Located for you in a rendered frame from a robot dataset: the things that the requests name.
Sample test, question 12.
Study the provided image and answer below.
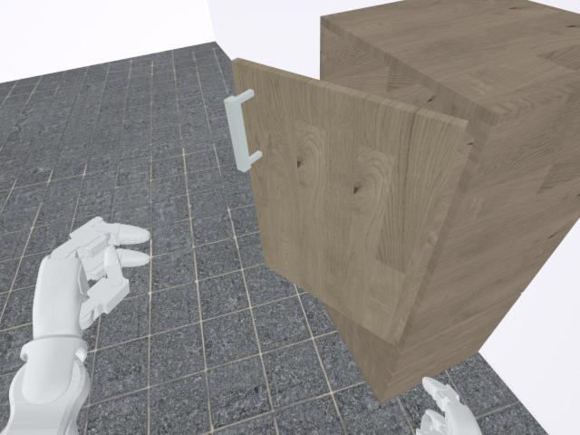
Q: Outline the robot left hand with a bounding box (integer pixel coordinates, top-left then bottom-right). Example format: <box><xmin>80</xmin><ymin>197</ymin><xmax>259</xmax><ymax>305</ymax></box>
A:
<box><xmin>33</xmin><ymin>217</ymin><xmax>150</xmax><ymax>339</ymax></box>

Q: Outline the handle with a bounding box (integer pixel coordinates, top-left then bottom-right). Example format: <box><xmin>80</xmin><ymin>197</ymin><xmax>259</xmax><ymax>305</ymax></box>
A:
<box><xmin>224</xmin><ymin>89</ymin><xmax>262</xmax><ymax>172</ymax></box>

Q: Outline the robot right hand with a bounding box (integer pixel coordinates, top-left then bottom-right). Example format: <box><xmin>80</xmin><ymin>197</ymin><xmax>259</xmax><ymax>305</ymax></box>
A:
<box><xmin>416</xmin><ymin>377</ymin><xmax>482</xmax><ymax>435</ymax></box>

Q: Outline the cupboard door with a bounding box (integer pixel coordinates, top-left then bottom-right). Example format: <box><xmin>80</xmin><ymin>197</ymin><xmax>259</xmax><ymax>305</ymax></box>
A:
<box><xmin>231</xmin><ymin>57</ymin><xmax>469</xmax><ymax>343</ymax></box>

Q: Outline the left robot forearm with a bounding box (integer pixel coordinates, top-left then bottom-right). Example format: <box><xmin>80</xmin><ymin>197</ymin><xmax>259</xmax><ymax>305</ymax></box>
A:
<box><xmin>0</xmin><ymin>334</ymin><xmax>91</xmax><ymax>435</ymax></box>

